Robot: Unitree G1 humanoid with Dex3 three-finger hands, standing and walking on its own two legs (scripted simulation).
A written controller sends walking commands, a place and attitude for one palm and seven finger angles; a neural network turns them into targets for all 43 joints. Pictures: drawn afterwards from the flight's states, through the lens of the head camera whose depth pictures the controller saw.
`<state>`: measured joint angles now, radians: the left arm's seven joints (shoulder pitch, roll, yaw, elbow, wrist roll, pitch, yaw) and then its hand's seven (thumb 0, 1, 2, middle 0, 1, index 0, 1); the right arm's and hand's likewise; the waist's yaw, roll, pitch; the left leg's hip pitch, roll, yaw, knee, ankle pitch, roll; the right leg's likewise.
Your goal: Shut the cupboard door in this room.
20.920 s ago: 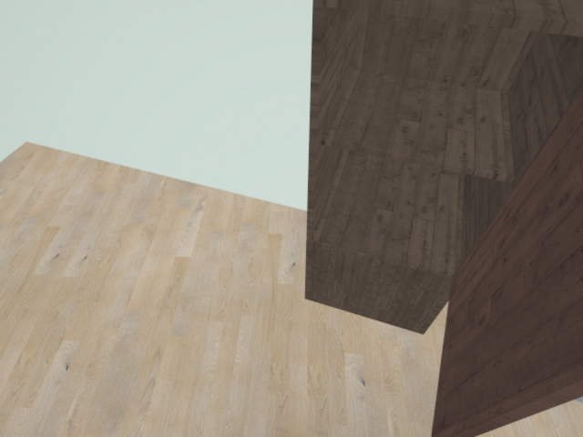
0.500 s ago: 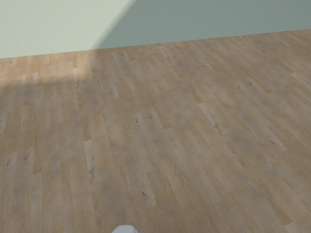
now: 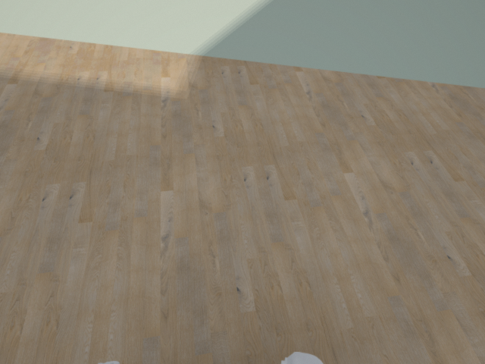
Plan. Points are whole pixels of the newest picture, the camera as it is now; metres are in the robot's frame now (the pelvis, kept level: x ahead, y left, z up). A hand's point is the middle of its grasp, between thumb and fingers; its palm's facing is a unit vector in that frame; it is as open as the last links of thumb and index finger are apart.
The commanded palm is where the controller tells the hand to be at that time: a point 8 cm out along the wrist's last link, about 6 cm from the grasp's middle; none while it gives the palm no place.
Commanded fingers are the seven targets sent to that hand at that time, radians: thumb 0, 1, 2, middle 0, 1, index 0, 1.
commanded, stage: turn or walk to find it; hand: left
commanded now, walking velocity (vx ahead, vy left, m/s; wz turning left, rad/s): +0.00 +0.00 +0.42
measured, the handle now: out of the picture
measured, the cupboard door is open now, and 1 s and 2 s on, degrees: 87 87 87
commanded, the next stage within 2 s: none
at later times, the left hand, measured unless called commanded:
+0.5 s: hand out of the picture +0.01 +0.15 -0.15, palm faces +0.25 -0.93 -0.27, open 7.3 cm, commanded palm none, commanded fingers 0.00 0.90 0.90 -0.20 -0.30 -0.20 -0.30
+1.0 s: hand out of the picture -0.12 +0.21 -0.18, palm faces +0.47 -0.86 -0.23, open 7.4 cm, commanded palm none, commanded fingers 0.00 0.90 0.90 -0.20 -0.30 -0.20 -0.30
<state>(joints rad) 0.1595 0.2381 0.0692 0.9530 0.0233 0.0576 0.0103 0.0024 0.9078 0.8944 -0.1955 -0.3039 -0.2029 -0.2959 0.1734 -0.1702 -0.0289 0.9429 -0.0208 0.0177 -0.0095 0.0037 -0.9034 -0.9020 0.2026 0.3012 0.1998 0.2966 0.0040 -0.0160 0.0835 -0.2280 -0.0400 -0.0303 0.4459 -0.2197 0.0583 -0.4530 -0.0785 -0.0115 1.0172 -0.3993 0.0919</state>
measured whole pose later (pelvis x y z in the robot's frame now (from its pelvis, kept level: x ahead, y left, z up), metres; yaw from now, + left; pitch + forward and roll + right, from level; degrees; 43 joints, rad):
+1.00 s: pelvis -0.08 +0.00 +0.00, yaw +25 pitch -1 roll -2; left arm 0.20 0.25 0.07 0.96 0.03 0.06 0.01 0.00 0.91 0.89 -0.19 -0.30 -0.20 -0.30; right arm 0.14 -0.18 -0.03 0.93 -0.02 0.02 0.00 0.00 -0.90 -0.90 0.20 0.30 0.20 0.30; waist 0.02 -0.02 0.07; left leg -0.24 -0.03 -0.01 0.46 -0.21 0.06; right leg -0.46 -0.09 -0.02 1.03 -0.39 0.09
